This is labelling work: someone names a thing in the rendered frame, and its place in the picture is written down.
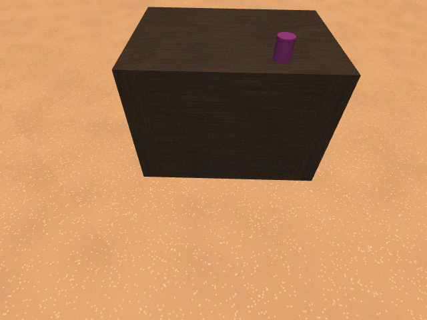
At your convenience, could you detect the can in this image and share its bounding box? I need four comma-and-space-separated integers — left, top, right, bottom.
273, 32, 296, 63

